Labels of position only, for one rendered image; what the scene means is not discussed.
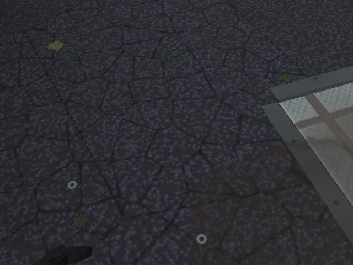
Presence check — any robot left hand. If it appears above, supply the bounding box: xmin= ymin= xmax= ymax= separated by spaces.
xmin=32 ymin=245 xmax=92 ymax=265

